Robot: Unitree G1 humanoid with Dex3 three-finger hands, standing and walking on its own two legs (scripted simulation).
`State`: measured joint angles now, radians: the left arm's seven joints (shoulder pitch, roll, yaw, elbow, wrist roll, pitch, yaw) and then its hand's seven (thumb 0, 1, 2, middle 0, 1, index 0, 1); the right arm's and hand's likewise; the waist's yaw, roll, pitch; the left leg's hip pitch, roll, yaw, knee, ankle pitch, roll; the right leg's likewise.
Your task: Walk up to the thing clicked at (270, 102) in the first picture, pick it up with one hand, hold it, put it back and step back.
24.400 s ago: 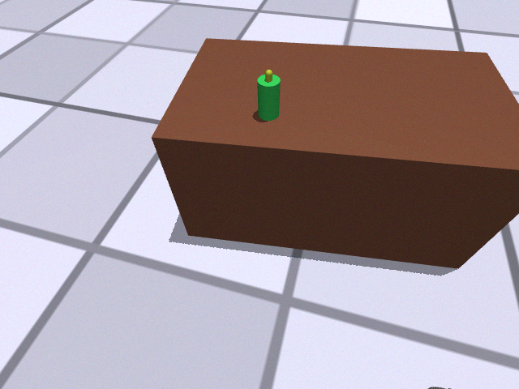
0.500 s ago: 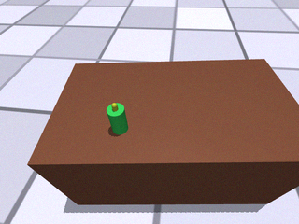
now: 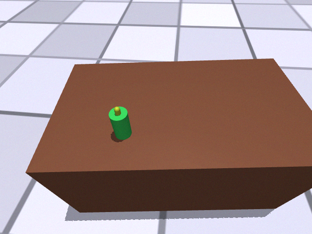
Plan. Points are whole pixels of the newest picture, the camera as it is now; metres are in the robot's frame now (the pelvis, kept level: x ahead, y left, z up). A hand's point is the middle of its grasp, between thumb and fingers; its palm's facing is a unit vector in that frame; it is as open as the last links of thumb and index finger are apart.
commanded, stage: stand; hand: left
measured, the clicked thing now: (120, 121) +0.51 +0.17 -0.10
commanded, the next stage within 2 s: step back in 1.22 s
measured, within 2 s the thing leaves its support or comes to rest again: neither
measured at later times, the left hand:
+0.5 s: hand out of the picture +0.09 +0.25 -0.15, palm faces -0.02 -0.94 -0.34, open 7.4 cm
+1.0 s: hand out of the picture +0.08 +0.25 -0.16, palm faces -0.03 -0.94 -0.35, open 7.4 cm
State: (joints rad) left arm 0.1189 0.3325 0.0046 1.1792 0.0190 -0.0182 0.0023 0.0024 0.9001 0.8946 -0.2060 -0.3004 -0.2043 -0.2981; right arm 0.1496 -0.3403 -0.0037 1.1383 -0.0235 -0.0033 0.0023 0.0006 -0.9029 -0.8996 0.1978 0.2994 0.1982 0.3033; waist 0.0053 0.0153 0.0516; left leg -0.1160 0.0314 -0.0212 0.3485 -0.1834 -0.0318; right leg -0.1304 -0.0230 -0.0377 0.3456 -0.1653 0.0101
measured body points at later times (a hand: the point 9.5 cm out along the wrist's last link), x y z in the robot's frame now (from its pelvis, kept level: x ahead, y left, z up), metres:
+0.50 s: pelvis +0.01 +0.00 +0.00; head +0.01 +0.00 +0.45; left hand +0.09 +0.30 -0.13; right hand +0.08 -0.29 -0.14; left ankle +0.01 +0.14 -0.75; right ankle +0.02 -0.12 -0.75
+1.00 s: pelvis +0.02 +0.00 +0.00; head +0.02 +0.00 +0.45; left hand +0.09 +0.30 -0.13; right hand +0.08 -0.30 -0.14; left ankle +0.01 +0.14 -0.75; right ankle +0.02 -0.12 -0.75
